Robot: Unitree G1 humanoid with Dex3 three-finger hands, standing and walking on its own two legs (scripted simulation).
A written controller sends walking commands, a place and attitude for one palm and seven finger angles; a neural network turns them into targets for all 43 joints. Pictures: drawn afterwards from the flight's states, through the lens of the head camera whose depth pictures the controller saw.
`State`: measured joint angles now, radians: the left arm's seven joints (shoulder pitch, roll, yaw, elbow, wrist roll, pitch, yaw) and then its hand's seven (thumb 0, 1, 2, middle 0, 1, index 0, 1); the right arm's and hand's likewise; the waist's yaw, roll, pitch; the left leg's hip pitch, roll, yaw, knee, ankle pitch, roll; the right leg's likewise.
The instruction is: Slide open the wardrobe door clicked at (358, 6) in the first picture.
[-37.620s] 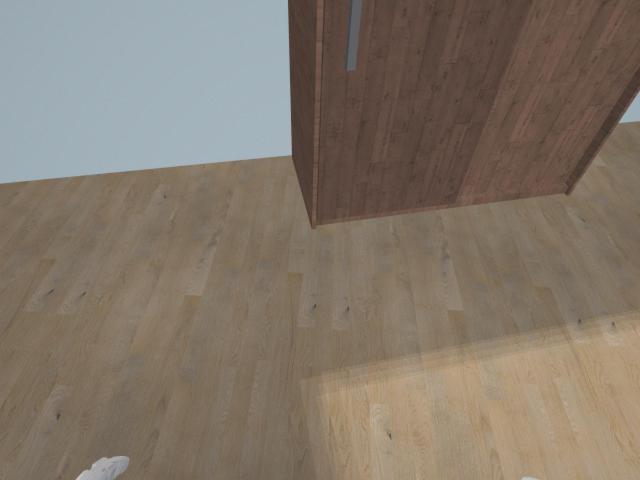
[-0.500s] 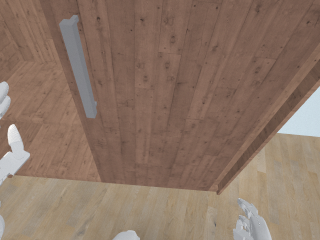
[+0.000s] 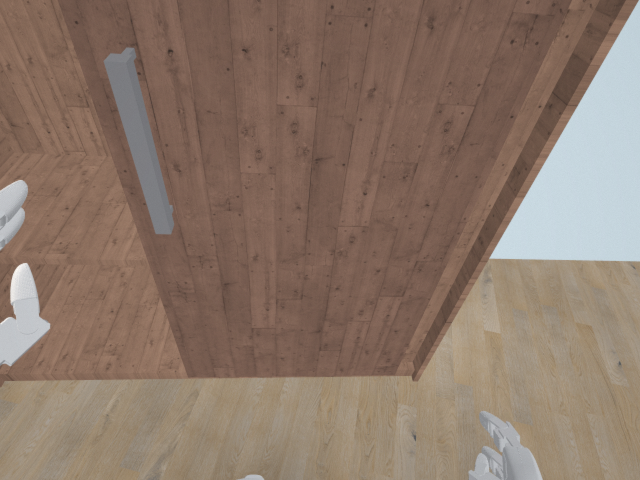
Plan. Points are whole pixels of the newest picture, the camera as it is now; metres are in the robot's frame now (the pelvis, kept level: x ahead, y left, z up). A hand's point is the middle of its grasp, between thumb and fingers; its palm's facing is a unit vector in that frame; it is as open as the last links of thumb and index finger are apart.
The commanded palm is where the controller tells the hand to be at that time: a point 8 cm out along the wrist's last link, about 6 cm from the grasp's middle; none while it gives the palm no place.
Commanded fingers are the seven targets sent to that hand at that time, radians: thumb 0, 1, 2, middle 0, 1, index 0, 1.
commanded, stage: stop stepping back and stand still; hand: left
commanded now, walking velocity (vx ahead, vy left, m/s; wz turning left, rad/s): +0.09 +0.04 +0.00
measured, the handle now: (149, 151) +0.55 +0.30 +0.13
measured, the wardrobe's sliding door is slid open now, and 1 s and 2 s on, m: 0.56 0.56 0.56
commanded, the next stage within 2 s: let the arm hang, fingers relaxed in 1.32 s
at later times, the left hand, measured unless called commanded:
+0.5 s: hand out of the picture +0.20 +0.31 +0.19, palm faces +0.39 -0.76 -0.52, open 7.4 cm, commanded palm +0.15 +0.34 +0.19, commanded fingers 0.00 0.90 0.90 -0.20 -0.30 -0.20 -0.30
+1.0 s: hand (35, 288) +0.25 +0.29 +0.17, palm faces +0.35 -0.79 -0.51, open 7.4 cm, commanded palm +0.19 +0.32 +0.19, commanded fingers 0.00 0.90 0.90 -0.20 -0.30 -0.20 -0.30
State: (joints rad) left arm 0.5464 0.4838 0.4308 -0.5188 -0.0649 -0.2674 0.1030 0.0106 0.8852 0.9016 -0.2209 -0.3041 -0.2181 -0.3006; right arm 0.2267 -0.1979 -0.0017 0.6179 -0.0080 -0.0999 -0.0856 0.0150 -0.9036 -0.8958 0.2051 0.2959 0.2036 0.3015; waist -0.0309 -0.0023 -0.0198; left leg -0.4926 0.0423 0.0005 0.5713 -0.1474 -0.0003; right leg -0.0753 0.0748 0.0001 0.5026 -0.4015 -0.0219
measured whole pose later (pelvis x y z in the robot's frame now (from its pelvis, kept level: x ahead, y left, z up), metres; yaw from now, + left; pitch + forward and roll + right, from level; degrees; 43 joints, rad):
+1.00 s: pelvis +0.04 +0.03 +0.02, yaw -2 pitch +2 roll -1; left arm 0.60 0.44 0.44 -0.47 -0.05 -0.23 0.14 0.01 0.89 0.90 -0.21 -0.30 -0.21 -0.30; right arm 0.22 -0.20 0.01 0.62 -0.01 -0.13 -0.07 0.01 -0.90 -0.90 0.20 0.30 0.20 0.30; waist 0.00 -0.01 0.00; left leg -0.31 -0.05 0.03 0.44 -0.17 0.06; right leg -0.14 0.06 0.00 0.37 -0.28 -0.04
